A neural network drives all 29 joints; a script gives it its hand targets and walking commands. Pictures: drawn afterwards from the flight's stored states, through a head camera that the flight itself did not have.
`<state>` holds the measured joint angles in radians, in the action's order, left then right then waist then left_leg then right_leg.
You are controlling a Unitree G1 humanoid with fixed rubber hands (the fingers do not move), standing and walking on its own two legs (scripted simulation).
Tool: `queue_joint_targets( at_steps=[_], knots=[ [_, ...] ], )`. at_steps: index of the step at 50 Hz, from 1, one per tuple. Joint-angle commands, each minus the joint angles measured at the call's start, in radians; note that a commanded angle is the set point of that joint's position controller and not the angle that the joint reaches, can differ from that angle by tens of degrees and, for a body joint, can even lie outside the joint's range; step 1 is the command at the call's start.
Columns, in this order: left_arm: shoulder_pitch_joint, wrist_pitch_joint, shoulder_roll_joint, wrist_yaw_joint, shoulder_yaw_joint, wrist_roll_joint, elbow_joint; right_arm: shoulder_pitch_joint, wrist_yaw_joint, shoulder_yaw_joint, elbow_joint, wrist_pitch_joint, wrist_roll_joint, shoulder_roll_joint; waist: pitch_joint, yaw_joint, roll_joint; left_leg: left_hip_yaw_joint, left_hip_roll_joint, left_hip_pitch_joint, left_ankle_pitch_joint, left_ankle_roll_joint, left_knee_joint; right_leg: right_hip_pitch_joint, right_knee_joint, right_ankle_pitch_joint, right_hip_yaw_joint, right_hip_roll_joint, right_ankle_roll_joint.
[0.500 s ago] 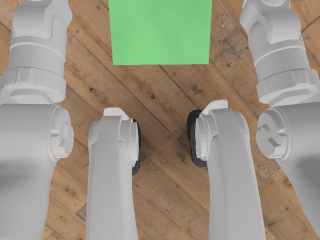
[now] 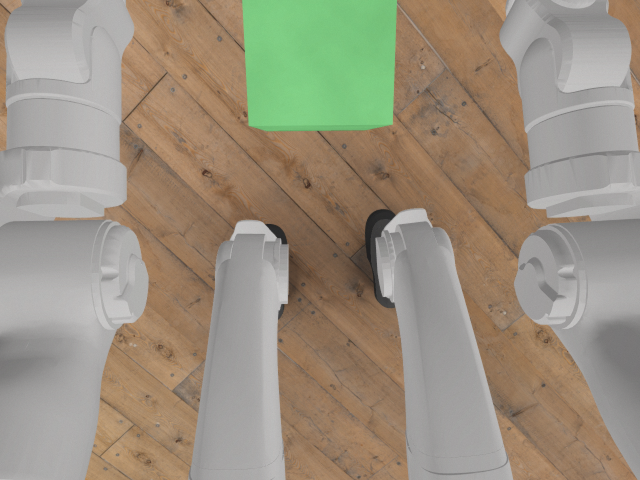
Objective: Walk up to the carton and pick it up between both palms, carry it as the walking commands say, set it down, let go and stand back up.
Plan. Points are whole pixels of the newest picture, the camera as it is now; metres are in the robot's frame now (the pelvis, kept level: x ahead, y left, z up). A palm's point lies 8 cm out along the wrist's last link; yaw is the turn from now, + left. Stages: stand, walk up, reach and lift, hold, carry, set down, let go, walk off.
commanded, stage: set down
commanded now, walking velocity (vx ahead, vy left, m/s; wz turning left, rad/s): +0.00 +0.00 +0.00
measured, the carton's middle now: (317, 33) +0.57 -0.01 -0.42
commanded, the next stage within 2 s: let go in 0.54 s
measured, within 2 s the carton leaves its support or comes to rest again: neither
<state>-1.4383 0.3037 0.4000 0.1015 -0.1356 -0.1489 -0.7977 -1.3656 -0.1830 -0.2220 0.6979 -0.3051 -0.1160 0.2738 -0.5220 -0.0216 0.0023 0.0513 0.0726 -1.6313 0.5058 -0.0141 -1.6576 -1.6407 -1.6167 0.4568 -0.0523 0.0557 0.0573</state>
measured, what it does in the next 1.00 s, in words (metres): rises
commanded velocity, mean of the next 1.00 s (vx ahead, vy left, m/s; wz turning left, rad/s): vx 0.00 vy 0.00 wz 0.00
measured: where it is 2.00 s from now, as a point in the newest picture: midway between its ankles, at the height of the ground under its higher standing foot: (328, 288)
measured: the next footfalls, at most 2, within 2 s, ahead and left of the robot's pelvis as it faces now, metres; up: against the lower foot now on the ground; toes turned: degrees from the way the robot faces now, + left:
none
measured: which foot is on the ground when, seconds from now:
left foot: down 0.00-1.00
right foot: down 0.00-1.00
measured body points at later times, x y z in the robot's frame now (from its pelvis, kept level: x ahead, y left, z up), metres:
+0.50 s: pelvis +0.02 -0.01 +0.12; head +0.36 +0.00 +0.42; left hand +0.58 +0.18 +0.00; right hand +0.56 -0.18 +0.00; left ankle +0.11 +0.11 -0.51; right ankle +0.13 -0.13 -0.51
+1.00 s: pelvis +0.11 +0.00 +0.19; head +0.34 +0.00 +0.58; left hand +0.47 +0.22 +0.07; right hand +0.46 -0.20 +0.06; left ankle +0.11 +0.11 -0.51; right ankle +0.12 -0.13 -0.51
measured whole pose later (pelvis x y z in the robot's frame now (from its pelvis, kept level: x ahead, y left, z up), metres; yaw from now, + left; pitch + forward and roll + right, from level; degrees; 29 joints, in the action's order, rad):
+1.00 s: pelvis +0.11 +0.00 +0.19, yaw +0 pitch +34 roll -1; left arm -0.45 0.08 0.17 -0.02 -0.19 0.08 -0.63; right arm -0.39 0.00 -0.18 0.56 -0.09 0.07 0.13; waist 0.07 0.01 -0.01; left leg 0.09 0.05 -1.02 0.28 0.00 -0.72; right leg -1.02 -0.69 0.26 -0.06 0.03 0.03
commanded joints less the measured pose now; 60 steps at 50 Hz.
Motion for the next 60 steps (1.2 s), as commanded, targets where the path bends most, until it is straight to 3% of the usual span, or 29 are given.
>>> queue_joint_targets(
  at_steps=[1, 2, 5, 9, 11, 14, 17, 20, 23, 26, 27, 28, 31, 33, 35, 39, 40, 42, 46, 47, 48, 49, 52, 53, 55, 56, 58, 59, 60],
  knots=[
    [-0.279, -0.032, 0.151, -0.006, -0.054, 0.019, 0.069, -0.300, 0.004, 0.002, -0.161, 0.026, 0.018, 0.130, 1.970, -0.003, -0.028, -0.080, 0.025, 0.663, -0.341, -0.015, 0.221, 0.597, 0.176, -0.258, 0.124, 0.046, -0.014],
    [-0.301, -0.035, 0.164, -0.010, -0.056, 0.004, 0.155, -0.340, -0.003, 0.008, -0.236, 0.024, 0.014, 0.130, 2.048, 0.001, 0.003, -0.077, 0.029, 0.684, -0.351, -0.012, 0.249, 0.699, 0.189, -0.288, 0.121, 0.048, -0.013],
    [-0.339, -0.040, 0.177, -0.026, -0.078, 0.007, 0.149, -0.340, -0.009, 0.022, -0.186, 0.013, -0.001, 0.104, 1.949, 0.025, 0.016, -0.086, 0.035, 0.627, -0.315, -0.005, 0.308, 0.735, 0.251, -0.269, 0.098, 0.038, -0.007],
    [-0.338, -0.046, 0.149, -0.042, -0.039, -0.008, 0.158, -0.330, -0.010, -0.017, -0.176, 0.026, 0.027, 0.136, 2.007, -0.031, -0.022, -0.079, 0.036, 0.762, -0.347, -0.016, 0.387, 0.818, 0.343, -0.311, 0.098, 0.038, -0.014],
    [-0.312, -0.051, 0.162, -0.043, -0.038, 0.008, 0.157, -0.335, -0.009, 0.007, -0.227, 0.033, 0.002, 0.117, 1.997, 0.005, -0.049, -0.081, 0.034, 0.794, -0.385, -0.006, 0.422, 0.858, 0.380, -0.352, 0.073, 0.031, -0.012],
    [-0.241, -0.052, 0.145, -0.063, -0.061, 0.023, 0.091, -0.257, 0.001, 0.005, -0.151, 0.023, 0.036, 0.086, 1.942, -0.003, 0.010, -0.079, 0.038, 0.809, -0.394, -0.002, 0.501, 0.922, 0.466, -0.361, 0.078, 0.036, -0.004],
    [-0.228, -0.076, 0.171, -0.073, -0.087, 0.044, 0.125, -0.278, 0.000, 0.008, -0.199, 0.042, 0.040, 0.067, 1.956, 0.027, 0.027, -0.079, 0.043, 0.801, -0.422, 0.003, 0.571, 1.061, 0.522, -0.440, 0.049, 0.032, 0.003],
    [-0.253, -0.100, 0.129, -0.086, -0.108, 0.085, 0.056, -0.260, 0.008, -0.010, -0.070, 0.066, 0.084, 0.047, 1.774, 0.027, 0.003, -0.067, 0.035, 0.778, -0.367, -0.001, 0.628, 0.985, 0.575, -0.370, 0.053, 0.019, -0.002],
    [-0.214, -0.137, 0.081, -0.099, -0.127, 0.139, 0.025, -0.206, 0.026, -0.052, -0.023, 0.111, 0.134, 0.024, 1.654, -0.001, -0.036, -0.054, 0.017, 0.807, -0.461, -0.018, 0.647, 0.881, 0.609, -0.428, 0.067, 0.023, -0.010],
    [-0.128, -0.173, 0.036, -0.102, -0.180, 0.206, -0.063, -0.142, 0.044, -0.080, 0.017, 0.152, 0.184, -0.033, 1.504, 0.005, 0.005, -0.057, 0.003, 0.707, -0.453, -0.024, 0.688, 0.833, 0.635, -0.430, 0.076, 0.021, 0.000],
    [-0.148, -0.183, 0.003, -0.096, -0.181, 0.228, -0.024, -0.130, 0.043, -0.116, -0.004, 0.169, 0.208, -0.005, 1.553, -0.008, -0.063, -0.055, 0.008, 0.747, -0.497, -0.038, 0.685, 0.793, 0.630, -0.459, 0.076, 0.027, -0.005],
    [-0.045, -0.205, 0.040, -0.104, -0.235, 0.251, -0.062, -0.068, 0.035, -0.089, -0.034, 0.178, 0.211, -0.059, 1.577, 0.048, 0.010, -0.074, 0.011, 0.699, -0.504, -0.021, 0.696, 0.916, 0.659, -0.494, 0.046, 0.019, 0.007],
    [0.068, -0.188, 0.021, -0.098, -0.258, 0.317, -0.100, 0.052, 0.061, -0.110, 0.054, 0.157, 0.266, -0.052, 1.459, 0.067, -0.027, -0.088, 0.009, 0.642, -0.408, -0.020, 0.771, 0.902, 0.679, -0.404, 0.049, 0.008, 0.011],
    [0.173, -0.192, -0.059, -0.094, -0.230, 0.337, -0.037, 0.180, 0.074, -0.141, 0.030, 0.170, 0.288, -0.042, 1.474, 0.040, -0.089, -0.078, 0.000, 0.782, -0.522, -0.031, 0.797, 0.879, 0.722, -0.458, 0.057, 0.018, 0.003],
    [0.258, -0.196, -0.032, -0.082, -0.210, 0.327, 0.101, 0.253, 0.088, -0.096, -0.112, 0.177, 0.295, -0.050, 1.619, 0.053, -0.041, -0.065, -0.004, 0.927, -0.622, -0.029, 0.800, 0.942, 0.721, -0.514, 0.074, 0.034, 0.011],
    [0.405, -0.208, -0.098, -0.093, -0.158, 0.256, 0.317, 0.422, 0.102, -0.067, -0.261, 0.195, 0.290, -0.032, 1.642, 0.001, 0.026, -0.038, -0.010, 1.000, -0.818, -0.021, 0.833, 1.054, 0.770, -0.709, 0.061, 0.031, -0.003],
    [0.477, -0.210, -0.117, -0.098, -0.122, 0.245, 0.322, 0.495, 0.110, -0.048, -0.262, 0.198, 0.276, -0.060, 1.628, 0.011, -0.004, -0.018, -0.013, 1.065, -0.905, -0.016, 0.841, 1.021, 0.780, -0.739, 0.063, 0.030, -0.007],
    [0.628, -0.216, -0.124, -0.112, -0.099, 0.228, 0.337, 0.628, 0.135, 0.000, -0.293, 0.203, 0.240, -0.059, 1.595, 0.017, -0.023, -0.011, -0.018, 1.093, -0.843, -0.020, 0.872, 1.071, 0.822, -0.690, 0.054, 0.018, -0.015],
    [0.745, -0.254, -0.124, -0.112, -0.096, 0.225, 0.375, 0.725, 0.156, 0.026, -0.358, 0.247, 0.184, -0.049, 1.580, 0.027, -0.020, 0.029, -0.023, 1.169, -1.109, -0.016, 0.847, 1.017, 0.840, -0.859, 0.038, 0.012, -0.013],
    [0.792, -0.264, -0.125, -0.120, -0.078, 0.209, 0.354, 0.790, 0.171, 0.042, -0.312, 0.255, 0.181, -0.063, 1.491, 0.021, -0.031, 0.008, -0.026, 1.085, -0.877, -0.016, 0.891, 1.102, 0.866, -0.745, 0.035, -0.002, -0.011],
    [0.904, -0.261, -0.134, -0.122, -0.070, 0.232, 0.287, 0.905, 0.181, 0.050, -0.284, 0.259, 0.197, -0.090, 1.426, 0.035, 0.008, 0.018, -0.034, 1.120, -0.841, -0.016, 0.924, 1.072, 0.879, -0.676, 0.058, 0.001, -0.004],
    [0.934, -0.279, -0.118, -0.127, -0.070, 0.232, 0.330, 0.941, 0.185, 0.054, -0.288, 0.267, 0.176, -0.083, 1.425, 0.043, -0.030, 0.004, -0.018, 1.090, -0.874, -0.015, 0.921, 1.126, 0.886, -0.748, 0.043, -0.003, -0.013],
    [1.008, -0.307, -0.154, -0.128, -0.038, 0.191, 0.346, 1.058, 0.192, 0.047, -0.278, 0.297, 0.164, -0.069, 1.397, -0.003, -0.018, 0.014, -0.025, 1.161, -1.017, -0.015, 0.932, 1.167, 0.903, -0.880, 0.043, 0.007, -0.012],
    [1.076, -0.313, -0.141, -0.122, -0.023, 0.206, 0.290, 1.076, 0.196, 0.036, -0.288, 0.312, 0.186, -0.049, 1.324, 0.008, -0.018, 0.002, -0.034, 1.118, -0.825, -0.023, 0.976, 1.218, 0.937, -0.768, 0.035, -0.003, -0.010],
    [1.191, -0.307, -0.129, -0.128, -0.029, 0.220, 0.289, 1.219, 0.199, 0.052, -0.279, 0.309, 0.181, -0.050, 1.260, 0.007, 0.015, 0.002, -0.033, 1.185, -0.833, -0.011, 1.013, 1.221, 0.977, -0.758, 0.046, -0.003, -0.009],
    [1.157, -0.317, -0.118, -0.124, -0.042, 0.206, 0.293, 1.180, 0.203, 0.046, -0.263, 0.318, 0.168, -0.027, 1.183, 0.012, -0.017, -0.004, -0.029, 1.135, -0.841, -0.012, 1.024, 1.234, 0.984, -0.783, 0.033, -0.009, -0.013],
    [1.298, -0.321, -0.119, -0.133, -0.022, 0.202, 0.304, 1.314, 0.203, 0.081, -0.287, 0.324, 0.157, -0.027, 1.144, -0.001, 0.038, -0.029, -0.022, 1.210, -0.679, 0.003, 1.070, 1.334, 1.040, -0.732, 0.030, -0.015, -0.006],
    [1.266, -0.335, -0.114, -0.130, -0.025, 0.194, 0.309, 1.274, 0.212, 0.083, -0.264, 0.331, 0.149, -0.017, 1.039, 0.011, -0.041, -0.030, -0.029, 1.169, -0.597, 0.002, 1.111, 1.329, 1.047, -0.624, 0.032, -0.020, -0.013],
    [1.393, -0.333, -0.137, -0.130, 0.005, 0.206, 0.319, 1.388, 0.218, 0.113, -0.273, 0.326, 0.153, -0.049, 1.020, 0.026, -0.029, -0.020, -0.028, 1.242, -0.587, 0.005, 1.151, 1.337, 1.085, -0.566, 0.054, -0.012, -0.014]
  ],
)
